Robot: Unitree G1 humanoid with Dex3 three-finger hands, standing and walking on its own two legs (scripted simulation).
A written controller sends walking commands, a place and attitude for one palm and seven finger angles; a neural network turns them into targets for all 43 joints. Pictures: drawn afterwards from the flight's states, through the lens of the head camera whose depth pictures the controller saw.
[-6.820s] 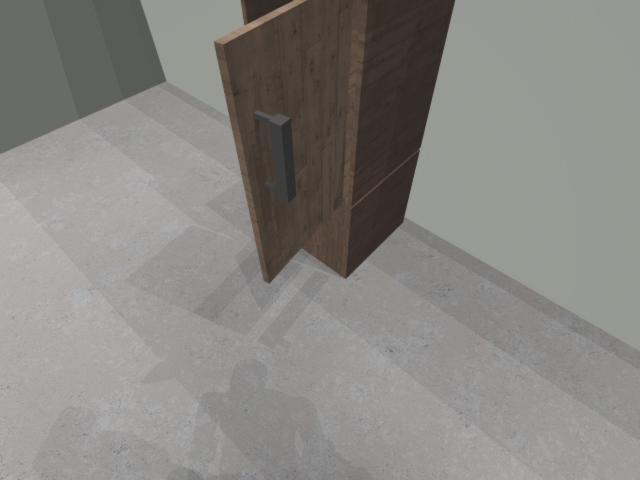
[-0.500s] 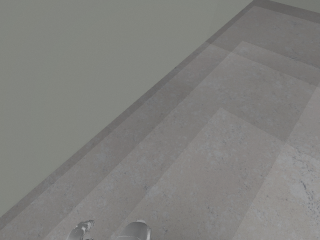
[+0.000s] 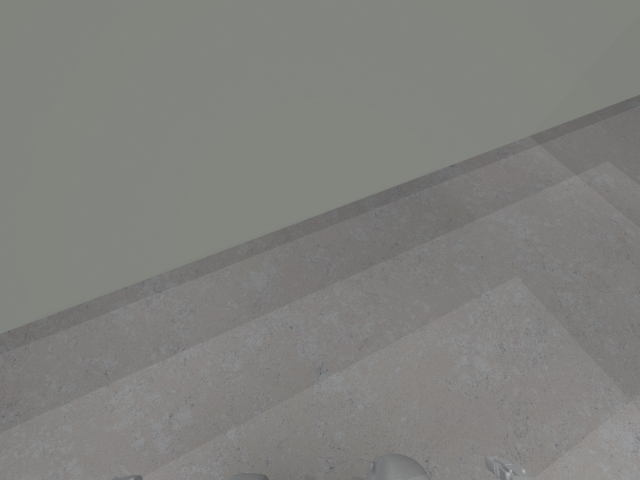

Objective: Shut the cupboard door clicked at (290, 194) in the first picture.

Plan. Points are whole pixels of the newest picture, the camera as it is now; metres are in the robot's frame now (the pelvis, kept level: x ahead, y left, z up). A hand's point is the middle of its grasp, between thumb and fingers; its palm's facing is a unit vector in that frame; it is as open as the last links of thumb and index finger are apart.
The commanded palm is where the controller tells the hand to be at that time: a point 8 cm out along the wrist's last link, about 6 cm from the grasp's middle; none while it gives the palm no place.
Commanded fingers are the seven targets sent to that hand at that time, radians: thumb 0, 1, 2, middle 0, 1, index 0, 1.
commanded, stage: walk to a spot facing it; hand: left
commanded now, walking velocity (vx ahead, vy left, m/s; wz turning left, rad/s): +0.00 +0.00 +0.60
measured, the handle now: out of the picture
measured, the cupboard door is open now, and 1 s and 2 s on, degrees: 98 98 98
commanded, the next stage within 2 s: none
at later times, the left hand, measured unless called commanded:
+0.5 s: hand out of the picture +0.06 +0.14 -0.14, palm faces +0.26 -0.93 -0.26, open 7.4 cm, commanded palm none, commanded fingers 0.00 0.90 0.90 -0.20 -0.30 -0.20 -0.30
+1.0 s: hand out of the picture -0.06 +0.21 -0.17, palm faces +0.57 -0.79 -0.24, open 7.4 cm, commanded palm none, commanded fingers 0.00 0.90 0.90 -0.20 -0.30 -0.20 -0.30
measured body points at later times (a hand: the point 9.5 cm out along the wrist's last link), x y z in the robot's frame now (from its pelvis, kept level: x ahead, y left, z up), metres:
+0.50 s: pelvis +0.01 -0.07 +0.01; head +0.07 -0.08 +0.45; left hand +0.04 +0.18 -0.12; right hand +0.13 -0.31 -0.15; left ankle -0.05 +0.07 -0.64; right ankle +0.01 -0.15 -0.73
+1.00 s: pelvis +0.00 -0.02 +0.01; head +0.03 +0.03 +0.45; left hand -0.09 +0.25 -0.15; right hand +0.23 -0.17 -0.12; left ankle -0.03 +0.05 -0.73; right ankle +0.08 -0.18 -0.65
